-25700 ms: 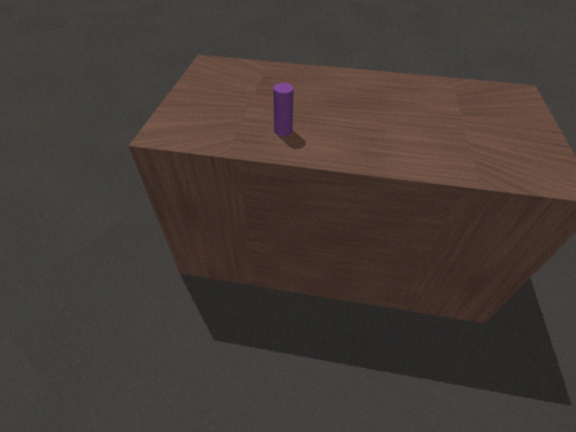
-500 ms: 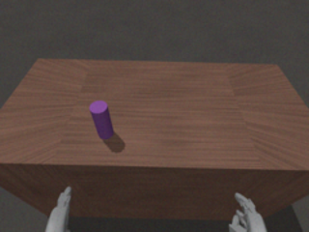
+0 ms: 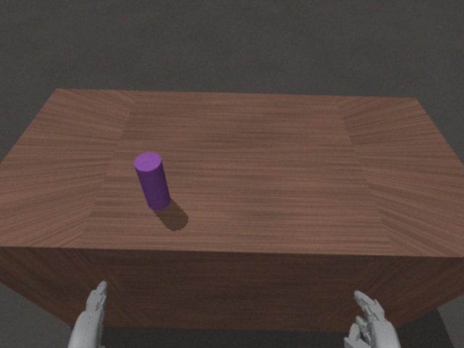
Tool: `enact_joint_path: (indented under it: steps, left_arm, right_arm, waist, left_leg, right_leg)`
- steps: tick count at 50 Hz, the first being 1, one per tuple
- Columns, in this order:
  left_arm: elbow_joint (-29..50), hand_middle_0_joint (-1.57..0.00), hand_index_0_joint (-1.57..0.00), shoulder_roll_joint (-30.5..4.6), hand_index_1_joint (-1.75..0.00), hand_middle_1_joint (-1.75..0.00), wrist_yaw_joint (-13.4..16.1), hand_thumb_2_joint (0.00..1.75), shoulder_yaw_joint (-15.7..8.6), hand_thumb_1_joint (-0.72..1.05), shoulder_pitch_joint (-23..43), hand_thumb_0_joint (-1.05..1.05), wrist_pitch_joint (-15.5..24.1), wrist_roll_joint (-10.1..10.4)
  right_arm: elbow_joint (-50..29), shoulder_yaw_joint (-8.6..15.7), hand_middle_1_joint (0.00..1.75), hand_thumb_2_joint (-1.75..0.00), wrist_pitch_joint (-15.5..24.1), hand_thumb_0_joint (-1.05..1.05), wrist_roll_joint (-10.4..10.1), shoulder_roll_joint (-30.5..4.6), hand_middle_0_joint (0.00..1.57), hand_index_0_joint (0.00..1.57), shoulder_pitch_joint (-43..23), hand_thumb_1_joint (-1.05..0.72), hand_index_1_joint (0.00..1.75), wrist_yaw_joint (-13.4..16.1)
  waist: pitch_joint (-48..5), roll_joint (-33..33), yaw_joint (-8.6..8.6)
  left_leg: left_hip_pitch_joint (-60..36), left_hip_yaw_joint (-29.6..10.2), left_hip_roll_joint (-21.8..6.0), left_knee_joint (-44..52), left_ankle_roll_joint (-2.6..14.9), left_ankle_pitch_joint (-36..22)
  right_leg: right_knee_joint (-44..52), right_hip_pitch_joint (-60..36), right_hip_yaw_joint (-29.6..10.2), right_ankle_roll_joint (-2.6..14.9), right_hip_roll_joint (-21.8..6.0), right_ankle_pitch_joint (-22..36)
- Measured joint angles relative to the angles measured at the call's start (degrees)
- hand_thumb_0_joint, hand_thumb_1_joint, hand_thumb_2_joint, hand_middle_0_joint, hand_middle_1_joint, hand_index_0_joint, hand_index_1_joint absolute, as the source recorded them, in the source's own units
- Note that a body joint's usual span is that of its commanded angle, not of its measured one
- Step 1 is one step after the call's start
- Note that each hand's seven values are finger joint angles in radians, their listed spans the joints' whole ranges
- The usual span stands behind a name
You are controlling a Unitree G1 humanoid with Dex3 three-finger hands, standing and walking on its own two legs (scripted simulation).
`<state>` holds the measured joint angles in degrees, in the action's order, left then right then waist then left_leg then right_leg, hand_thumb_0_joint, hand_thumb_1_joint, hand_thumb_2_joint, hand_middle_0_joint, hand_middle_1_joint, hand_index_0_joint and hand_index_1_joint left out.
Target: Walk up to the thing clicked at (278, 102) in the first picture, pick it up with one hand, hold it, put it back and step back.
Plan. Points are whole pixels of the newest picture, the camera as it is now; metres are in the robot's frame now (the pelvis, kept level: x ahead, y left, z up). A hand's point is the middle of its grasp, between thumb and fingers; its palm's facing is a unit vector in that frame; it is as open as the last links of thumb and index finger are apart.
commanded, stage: home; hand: left
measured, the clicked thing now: (153, 182) +0.45 +0.18 +0.00
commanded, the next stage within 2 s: stand in 0.40 s
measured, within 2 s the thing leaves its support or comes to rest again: neither
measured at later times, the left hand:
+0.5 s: hand out of the picture +0.06 +0.25 -0.12, palm faces -0.02 -0.94 -0.35, open 17.5 cm
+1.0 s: hand out of the picture +0.04 +0.25 -0.10, palm faces -0.02 -0.94 -0.35, open 8.6 cm
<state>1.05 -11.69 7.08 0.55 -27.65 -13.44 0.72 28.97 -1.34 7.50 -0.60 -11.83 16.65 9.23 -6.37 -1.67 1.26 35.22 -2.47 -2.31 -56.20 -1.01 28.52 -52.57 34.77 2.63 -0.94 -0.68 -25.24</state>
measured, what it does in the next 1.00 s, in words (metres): rises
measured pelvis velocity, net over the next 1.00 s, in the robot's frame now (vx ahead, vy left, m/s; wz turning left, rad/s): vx -0.01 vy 0.00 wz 0.00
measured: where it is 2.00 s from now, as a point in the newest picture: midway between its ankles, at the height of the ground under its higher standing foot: outside the picture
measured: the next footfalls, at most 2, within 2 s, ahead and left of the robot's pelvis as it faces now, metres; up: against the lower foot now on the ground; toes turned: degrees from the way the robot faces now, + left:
none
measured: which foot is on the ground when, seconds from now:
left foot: down 0.00-1.00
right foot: down 0.00-1.00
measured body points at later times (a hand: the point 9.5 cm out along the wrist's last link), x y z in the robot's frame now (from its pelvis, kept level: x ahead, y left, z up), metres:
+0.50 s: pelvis -0.01 +0.00 +0.03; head +0.00 +0.01 +0.48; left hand +0.06 +0.30 -0.10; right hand +0.08 -0.30 -0.08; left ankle +0.00 +0.13 -0.69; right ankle +0.01 -0.13 -0.69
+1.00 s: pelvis -0.01 +0.00 +0.06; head -0.01 -0.01 +0.51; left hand +0.04 +0.30 -0.07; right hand +0.04 -0.30 -0.08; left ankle +0.00 +0.13 -0.69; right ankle +0.01 -0.13 -0.69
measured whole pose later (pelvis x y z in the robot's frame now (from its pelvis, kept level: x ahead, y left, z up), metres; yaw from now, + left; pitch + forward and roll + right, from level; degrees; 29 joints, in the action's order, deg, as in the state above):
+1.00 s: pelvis -0.01 +0.00 +0.06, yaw +0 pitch -4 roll +0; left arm -66.5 -19.1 0.2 0.2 -8.5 1.1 -0.9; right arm 64.8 0.7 0.3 1.3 -18.9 9.3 -0.1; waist 3.1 -0.7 -0.2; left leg 7.0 -0.7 -0.7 -22.1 -0.8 11.5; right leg -22.3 8.3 1.7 -1.1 -2.0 -10.3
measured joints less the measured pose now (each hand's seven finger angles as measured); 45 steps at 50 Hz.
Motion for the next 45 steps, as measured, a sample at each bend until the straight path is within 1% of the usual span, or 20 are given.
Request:
enact_joint_path:
  steps: [5,6,7,8,9,11,13,18,23,27,30,33,36,41,45]
  left_arm:
    - [-0.31,-0.05,-0.05,0.0,-0.05,-0.05,-0.04,0.05,0.09,-0.56,0.09,-0.01,-0.17,0.05]
    - [-2.82,-0.05,-0.05,-0.45,-0.05,-0.05,-0.61,0.05,0.23,-0.56,1.37,-0.01,1.86,-1.1]
    - [-7.24,-0.05,-0.05,-1.38,-0.05,-0.05,-1.6,0.05,0.45,-0.56,3.71,-0.01,4.39,-2.44]
    - [-12.04,-0.05,-0.05,-2.4,-0.05,-0.05,-2.68,0.05,0.61,-0.56,6.1,-0.01,6.45,-3.33]
    - [-16.62,-0.05,-0.05,-3.37,-0.05,-0.05,-3.66,0.05,0.71,-0.56,8.21,-0.01,8.02,-3.81]
    - [-24.36,-0.06,-0.06,-4.98,-0.05,-0.05,-5.19,0.05,0.52,-0.55,11.05,-0.01,10.15,-3.99]
    - [-30.34,-0.06,-0.06,-6.17,-0.05,-0.05,-6.08,0.06,-0.05,-0.55,12.32,-0.01,11.41,-3.77]
    - [-41.79,-0.06,-0.06,-7.97,-0.05,-0.05,-6.58,0.06,-1.2,-0.54,12.83,-0.01,12.92,-3.36]
    - [-50.04,-0.05,-0.06,-8.57,-0.05,-0.05,-6.55,0.05,-1.34,-0.55,12.96,-0.01,13.64,-2.99]
    - [-54.97,-0.06,-0.06,-8.31,-0.05,-0.05,-6.5,0.05,-1.0,-0.55,13.51,-0.01,13.76,-2.53]
    - [-57.99,-0.09,-0.09,-8.0,-0.09,-0.09,-6.48,0.09,-0.67,-0.52,14.12,-0.01,13.81,-2.2]
    - [-60.52,-0.13,-0.13,-7.7,-0.16,-0.16,-6.53,0.19,-0.33,-0.42,14.86,-0.01,13.88,-2.0]
    - [-62.53,-0.16,-0.16,-7.46,-0.21,-0.21,-6.66,0.35,-0.08,-0.26,15.66,-0.01,14.04,-1.84]
    - [-64.94,-0.19,-0.19,-7.33,-0.26,-0.26,-6.87,0.62,-0.07,0.06,17.02,0.0,14.26,-1.75]
    - [-66.29,-0.2,-0.2,-7.36,-0.28,-0.28,-6.91,0.77,-0.22,0.36,17.99,0.0,14.41,-1.72]
  right_arm:
    - [0.1,-0.05,0.3,-0.9,0.02,0.02,-0.02,-0.03,0.21,0.21,-0.09,-0.9,0.3,0.04]
    - [1.36,0.17,0.3,-0.9,0.06,0.02,1.55,-0.09,0.21,0.21,-0.84,-0.9,0.3,-0.6]
    - [3.54,0.17,0.3,-0.9,-0.55,0.02,3.3,-0.55,0.21,0.21,-1.98,-0.9,0.3,-1.78]
    - [5.88,-0.06,0.3,-0.9,-1.65,0.01,4.54,-1.31,0.21,0.21,-3.06,-0.9,0.3,-3.13]
    - [8.05,-0.23,0.3,-0.9,-2.78,0.01,5.12,-2.15,0.21,0.21,-3.97,-0.9,0.3,-4.43]
    - [11.61,0.1,0.3,-0.9,-4.45,0.01,5.02,-3.59,0.21,0.21,-5.06,-0.9,0.3,-6.57]
    - [14.07,1.03,0.3,-0.9,-5.37,0.01,4.38,-4.66,0.21,0.21,-5.28,-0.9,0.3,-7.85]
    - [18.73,3.06,0.3,-0.9,-6.37,0.01,3.78,-6.75,0.21,0.21,-4.83,-0.9,0.3,-8.94]
    - [23.16,3.58,0.3,-0.9,-7.01,0.01,3.27,-7.68,0.21,0.21,-4.62,-0.9,0.3,-9.09]
    - [26.62,3.15,0.3,-0.9,-7.46,0.01,2.96,-7.56,0.21,0.21,-4.68,-0.9,0.3,-9.09]
    - [28.92,2.54,0.3,-0.9,-7.58,0.01,2.78,-7.09,0.21,0.21,-4.92,-0.9,0.3,-9.1]
    - [30.74,2.05,0.3,-0.9,-7.59,0.01,2.58,-6.57,0.21,0.21,-5.29,-0.9,0.3,-9.18]
    - [32.15,1.77,0.3,-0.9,-7.47,0.01,2.39,-6.22,0.21,0.21,-5.71,-0.9,0.3,-9.27]
    - [33.82,1.77,0.3,-0.9,-7.37,0.01,2.18,-6.15,0.21,0.21,-6.42,-0.9,0.3,-9.42]
    - [34.83,1.95,0.3,-0.9,-7.31,0.01,2.06,-6.5,0.21,0.21,-6.85,-0.9,0.3,-9.43]
  waist:
    - [0.03,-0.02,0.09]
    - [1.25,0.35,-0.12]
    - [2.69,0.98,-0.61]
    - [3.66,1.52,-1.08]
    - [4.39,1.9,-1.47]
    - [5.38,2.46,-1.99]
    - [5.95,2.86,-2.22]
    - [6.88,2.87,-2.08]
    - [7.9,2.72,-1.9]
    - [8.44,2.37,-1.92]
    - [8.66,2.2,-1.96]
    - [8.79,1.99,-1.97]
    - [8.88,1.73,-1.89]
    - [9.01,1.38,-1.79]
    - [9.21,1.1,-1.61]
  left_leg:
    - [-0.17,0.1,0.04,0.01,0.08,0.02]
    - [-1.32,0.33,0.22,0.37,0.17,-0.12]
    - [-2.82,0.71,0.53,1.01,0.33,-0.43]
    - [-3.97,0.98,0.84,1.62,0.51,-0.75]
    - [-4.9,1.12,1.08,2.14,0.65,-1.02]
    - [-6.56,1.39,1.44,3.12,0.76,-1.44]
    - [-8.12,1.64,1.64,4.21,0.72,-1.84]
    - [-11.85,1.7,1.49,7.7,0.62,-3.26]
    - [-15.55,1.57,1.46,12.31,0.54,-5.52]
    - [-18.6,1.42,1.45,16.68,0.48,-7.78]
    - [-21.02,1.42,1.53,20.38,0.41,-9.7]
    - [-23.19,1.49,1.62,23.94,0.38,-11.6]
    - [-24.98,1.55,1.68,27.05,0.36,-13.28]
    - [-26.68,1.73,1.78,30.68,0.31,-15.28]
    - [-27.32,1.7,1.74,32.39,0.26,-16.21]
  right_leg:
    - [0.06,-0.16,-0.1,-0.08,-0.03,0.04]
    - [0.04,-1.09,-0.32,0.03,-0.21,0.01]
    - [0.02,-2.23,-0.66,0.21,-0.52,-0.02]
    - [0.05,-3.09,-0.9,0.4,-0.8,-0.01]
    - [0.14,-3.83,-1.04,0.52,-1.04,0.01]
    - [0.47,-5.17,-1.29,0.52,-1.39,0.09]
    - [1.11,-6.49,-1.52,0.35,-1.59,0.29]
    - [4.66,-10.22,-1.48,0.19,-1.43,1.79]
    - [9.45,-14.1,-1.22,0.12,-1.36,4.08]
    - [14.04,-17.35,-0.96,0.02,-1.32,6.36]
    - [17.63,-19.75,-0.87,-0.03,-1.37,8.19]
    - [20.99,-21.85,-0.86,-0.08,-1.42,9.95]
    - [23.95,-23.57,-0.86,-0.12,-1.45,11.55]
    - [27.03,-24.98,-0.96,-0.15,-1.52,13.29]
    - [28.68,-25.6,-0.91,-0.14,-1.47,14.16]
